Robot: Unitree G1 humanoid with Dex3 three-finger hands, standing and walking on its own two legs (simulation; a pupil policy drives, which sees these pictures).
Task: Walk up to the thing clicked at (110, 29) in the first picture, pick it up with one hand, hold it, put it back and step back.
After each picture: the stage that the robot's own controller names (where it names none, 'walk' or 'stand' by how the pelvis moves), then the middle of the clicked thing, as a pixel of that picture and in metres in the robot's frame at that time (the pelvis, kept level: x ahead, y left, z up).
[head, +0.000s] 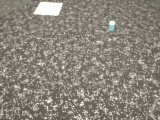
stand; (111, 25) +1.76 -0.34 -0.72
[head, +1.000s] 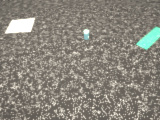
walk; (86, 34) +1.65 +0.11 -0.69
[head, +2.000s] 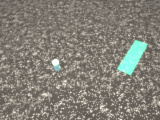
walk; (56, 65) +1.06 +0.39 -0.72
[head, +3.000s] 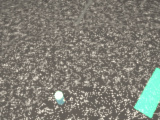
walk; (59, 98) +0.67 +0.31 -0.71
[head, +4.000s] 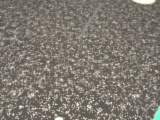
walk; out of the picture +0.47 +0.17 -0.70
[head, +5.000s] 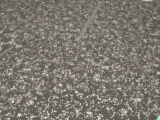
stand; out of the picture +0.40 +0.19 -0.72
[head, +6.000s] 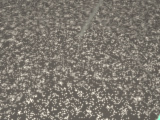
stand; out of the picture +0.39 +0.19 -0.72
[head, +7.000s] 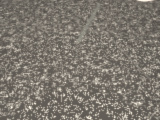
stand; out of the picture +0.36 +0.20 -0.72
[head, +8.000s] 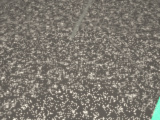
stand; out of the picture +0.37 +0.22 -0.72
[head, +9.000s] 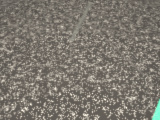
stand; out of the picture +0.37 +0.21 -0.73
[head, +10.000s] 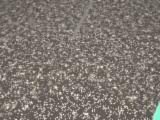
stand; out of the picture +0.37 +0.21 -0.73
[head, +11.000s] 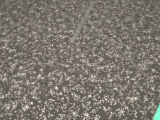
stand; out of the picture +0.37 +0.21 -0.73
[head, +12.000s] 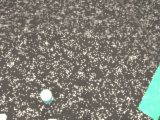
go down; (46, 96) +0.42 +0.20 -0.57
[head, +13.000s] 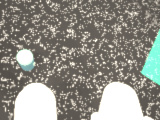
go down; (26, 60) +0.46 +0.24 -0.31
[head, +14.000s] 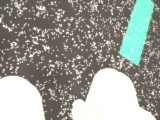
close in; out of the picture +0.45 +0.27 -0.25
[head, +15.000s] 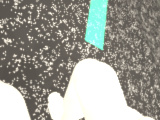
close; out of the picture +0.44 +0.29 -0.22
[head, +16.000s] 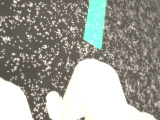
lift; out of the picture +0.42 +0.28 -0.23
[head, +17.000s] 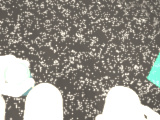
lift; (21, 79) +0.32 +0.23 -0.08
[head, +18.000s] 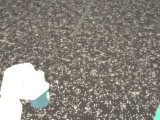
hold; (37, 90) +0.33 +0.17 +0.04
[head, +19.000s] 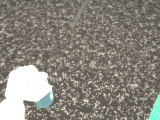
hold; (40, 91) +0.33 +0.16 -0.01
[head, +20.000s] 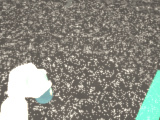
crouch; (40, 87) +0.35 +0.16 -0.06
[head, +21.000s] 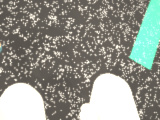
lower; out of the picture +0.47 +0.26 -0.12
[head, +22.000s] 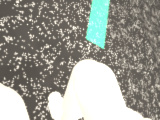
lower; out of the picture +0.43 +0.30 -0.23
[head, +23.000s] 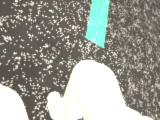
lower; out of the picture +0.42 +0.30 -0.23
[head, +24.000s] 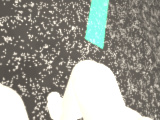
lower; out of the picture +0.43 +0.30 -0.23
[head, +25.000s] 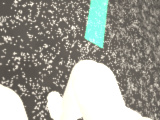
lower; out of the picture +0.43 +0.30 -0.23
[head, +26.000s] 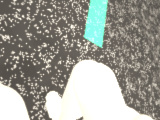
open; out of the picture +0.43 +0.28 -0.23
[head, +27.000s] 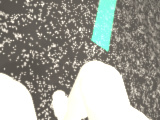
stand; out of the picture +0.42 +0.28 -0.23
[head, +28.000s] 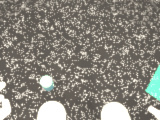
walk; (47, 83) +0.43 +0.20 -0.48
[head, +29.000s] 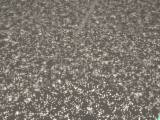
stand; out of the picture +0.38 +0.18 -0.66
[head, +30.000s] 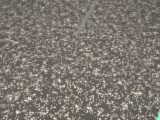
stand; out of the picture +0.38 +0.18 -0.67
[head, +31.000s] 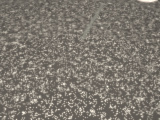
stand; out of the picture +0.40 +0.17 -0.71
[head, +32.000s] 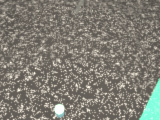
walk; (59, 111) +0.43 +0.14 -0.70
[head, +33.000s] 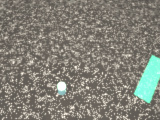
walk; (61, 88) +0.60 +0.15 -0.71
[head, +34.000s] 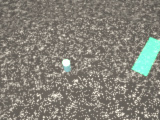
walk; (66, 65) +0.91 +0.24 -0.70
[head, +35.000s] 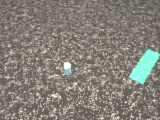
stand; (67, 68) +1.00 +0.19 -0.71
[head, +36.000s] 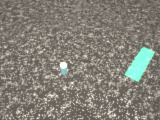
stand; (63, 68) +1.01 +0.21 -0.72
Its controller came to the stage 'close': yes
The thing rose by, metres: 0.70
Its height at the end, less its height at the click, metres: +0.00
